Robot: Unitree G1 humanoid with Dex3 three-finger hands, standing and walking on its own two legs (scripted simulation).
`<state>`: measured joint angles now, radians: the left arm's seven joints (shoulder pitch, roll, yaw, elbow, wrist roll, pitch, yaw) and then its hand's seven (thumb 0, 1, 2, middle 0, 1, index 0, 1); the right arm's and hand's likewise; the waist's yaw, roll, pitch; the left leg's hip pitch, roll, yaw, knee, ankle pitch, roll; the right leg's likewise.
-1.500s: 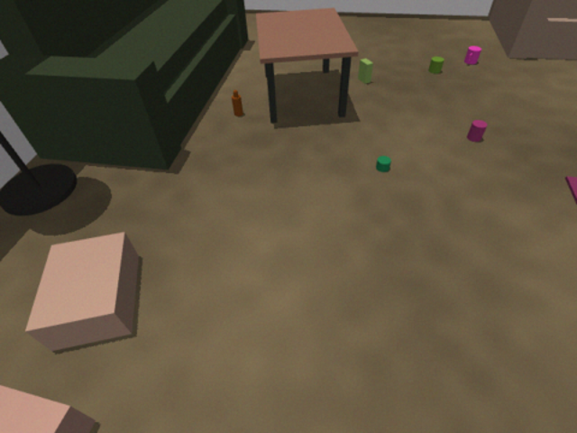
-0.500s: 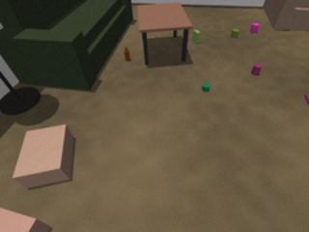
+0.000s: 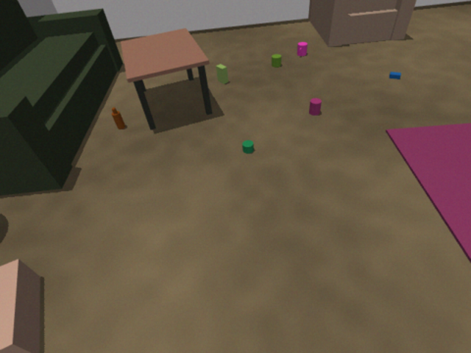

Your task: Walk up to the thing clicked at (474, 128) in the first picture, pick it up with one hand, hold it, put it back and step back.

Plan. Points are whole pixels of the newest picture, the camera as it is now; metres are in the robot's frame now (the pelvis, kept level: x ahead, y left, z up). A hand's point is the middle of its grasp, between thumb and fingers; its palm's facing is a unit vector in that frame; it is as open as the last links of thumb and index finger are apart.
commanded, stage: walk up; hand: left
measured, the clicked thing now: (315, 106) +1.86 -0.46 -0.70
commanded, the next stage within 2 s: none
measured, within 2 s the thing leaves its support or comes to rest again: neither
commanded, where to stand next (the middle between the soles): +1.44 -0.55 m, yaw -23 degrees
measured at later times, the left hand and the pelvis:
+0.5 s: hand (160, 253) +0.39 +0.23 -0.13, palm faces -0.31 -0.90 -0.31, open 7.4 cm; pelvis +0.24 -0.01 +0.02, yaw -14 degrees
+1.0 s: hand (233, 154) +0.69 +0.06 -0.09, palm faces -0.36 -0.86 -0.36, open 7.4 cm; pelvis +0.49 -0.14 +0.03, yaw -22 degrees
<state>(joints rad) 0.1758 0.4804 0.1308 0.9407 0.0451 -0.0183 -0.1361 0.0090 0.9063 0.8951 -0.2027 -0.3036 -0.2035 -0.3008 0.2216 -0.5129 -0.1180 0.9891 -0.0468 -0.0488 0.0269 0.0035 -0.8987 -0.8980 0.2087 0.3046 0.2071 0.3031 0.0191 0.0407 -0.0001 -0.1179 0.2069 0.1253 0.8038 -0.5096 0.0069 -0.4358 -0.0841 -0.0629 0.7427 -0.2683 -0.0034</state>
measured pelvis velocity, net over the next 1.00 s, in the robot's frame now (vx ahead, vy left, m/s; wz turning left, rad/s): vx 0.49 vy -0.14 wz -0.39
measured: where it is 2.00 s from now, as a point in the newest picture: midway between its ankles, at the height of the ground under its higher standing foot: (322, 208)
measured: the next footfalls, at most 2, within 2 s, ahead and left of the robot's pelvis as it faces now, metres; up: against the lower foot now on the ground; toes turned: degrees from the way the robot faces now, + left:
left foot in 0.36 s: +0.35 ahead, +0.09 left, +0.00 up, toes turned -2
right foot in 0.80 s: +0.52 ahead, -0.26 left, +0.00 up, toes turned -23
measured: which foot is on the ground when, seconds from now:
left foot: up 0.00-0.34, down 0.36-0.82, up 0.84-1.00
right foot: down 0.00-0.38, up 0.40-0.78, down 0.80-1.00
